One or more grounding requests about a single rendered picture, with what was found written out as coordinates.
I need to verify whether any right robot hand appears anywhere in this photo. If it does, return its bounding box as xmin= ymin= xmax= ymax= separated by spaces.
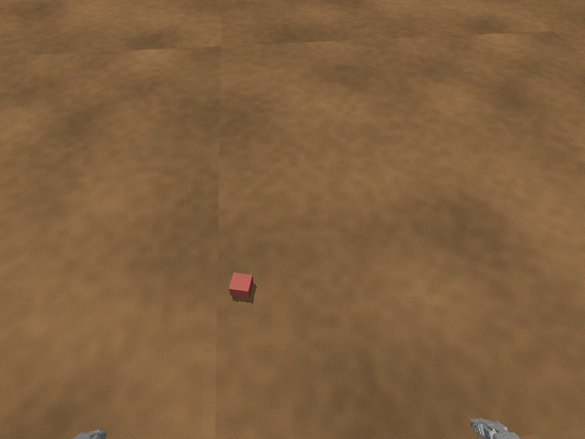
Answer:
xmin=470 ymin=418 xmax=521 ymax=439

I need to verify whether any small box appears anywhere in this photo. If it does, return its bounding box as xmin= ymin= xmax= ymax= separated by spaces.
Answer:
xmin=229 ymin=273 xmax=253 ymax=298

